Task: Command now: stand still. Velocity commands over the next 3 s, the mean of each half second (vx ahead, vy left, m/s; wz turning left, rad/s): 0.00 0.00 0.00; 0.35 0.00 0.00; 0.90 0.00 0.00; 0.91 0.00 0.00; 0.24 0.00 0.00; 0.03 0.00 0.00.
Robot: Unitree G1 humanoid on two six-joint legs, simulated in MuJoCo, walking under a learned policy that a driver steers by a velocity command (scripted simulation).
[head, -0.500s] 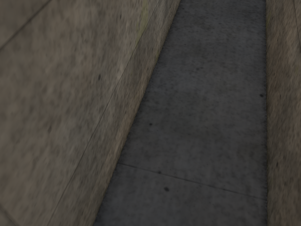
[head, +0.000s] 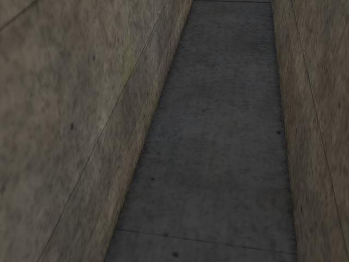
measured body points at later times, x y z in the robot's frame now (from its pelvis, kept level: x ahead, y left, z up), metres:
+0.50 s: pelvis +0.06 +0.00 +0.03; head +0.05 -0.01 +0.48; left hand +0.07 +0.23 -0.11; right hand +0.16 -0.21 -0.11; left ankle +0.05 +0.14 -0.70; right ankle +0.00 -0.11 -0.70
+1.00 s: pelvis +0.13 -0.04 +0.00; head +0.12 -0.05 +0.45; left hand +0.22 +0.24 -0.12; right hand +0.12 -0.31 -0.15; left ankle +0.05 +0.13 -0.69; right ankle +0.05 -0.09 -0.71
